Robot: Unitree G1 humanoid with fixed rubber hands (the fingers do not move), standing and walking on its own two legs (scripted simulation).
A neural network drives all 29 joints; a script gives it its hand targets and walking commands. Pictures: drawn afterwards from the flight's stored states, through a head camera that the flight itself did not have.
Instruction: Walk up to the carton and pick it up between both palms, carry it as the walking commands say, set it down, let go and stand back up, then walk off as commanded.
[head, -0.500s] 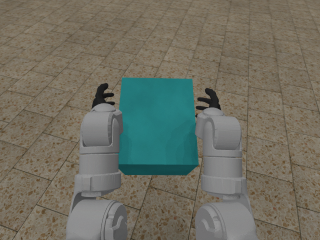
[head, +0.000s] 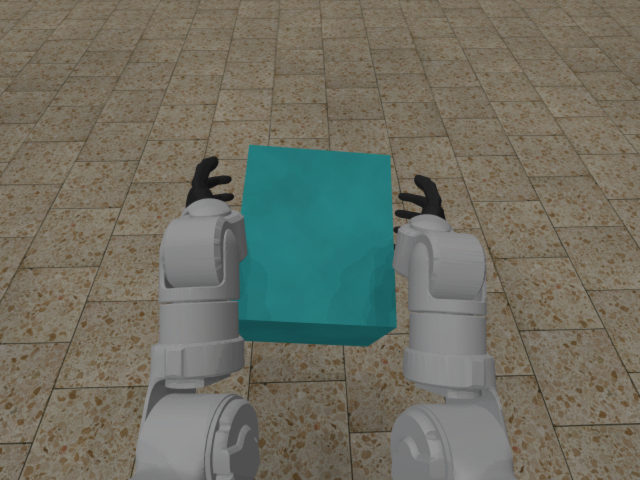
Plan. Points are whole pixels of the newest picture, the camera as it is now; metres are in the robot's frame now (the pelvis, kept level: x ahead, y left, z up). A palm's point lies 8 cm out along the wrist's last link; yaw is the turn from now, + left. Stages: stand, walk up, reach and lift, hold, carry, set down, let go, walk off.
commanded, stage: carry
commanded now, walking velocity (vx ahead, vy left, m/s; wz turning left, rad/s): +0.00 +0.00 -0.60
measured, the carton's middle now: (313, 253) +0.40 +0.00 +0.04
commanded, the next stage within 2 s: none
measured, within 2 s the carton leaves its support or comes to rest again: neither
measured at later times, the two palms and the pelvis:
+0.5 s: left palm (218, 220) +0.39 +0.10 +0.13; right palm (439, 269) +0.31 -0.13 +0.13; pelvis -0.02 +0.05 +0.00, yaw -18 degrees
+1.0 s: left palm (303, 225) +0.38 +0.01 +0.12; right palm (516, 337) +0.24 -0.19 +0.12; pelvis +0.00 +0.11 -0.01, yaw -34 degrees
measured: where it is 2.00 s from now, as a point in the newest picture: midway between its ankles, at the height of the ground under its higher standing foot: outside the picture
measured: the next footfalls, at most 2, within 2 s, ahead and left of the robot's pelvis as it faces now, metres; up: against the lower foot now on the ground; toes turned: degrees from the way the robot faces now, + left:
left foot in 0.24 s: +0.02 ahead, +0.17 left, +0.00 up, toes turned -1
right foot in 0.54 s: +0.01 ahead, -0.04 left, +0.00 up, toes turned -23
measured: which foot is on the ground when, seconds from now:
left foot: up 0.00-0.22, down 0.24-0.56, up 0.58-0.94, down 0.96-1.00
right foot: down 0.00-0.22, up 0.24-0.52, down 0.54-0.98, up 1.00-1.00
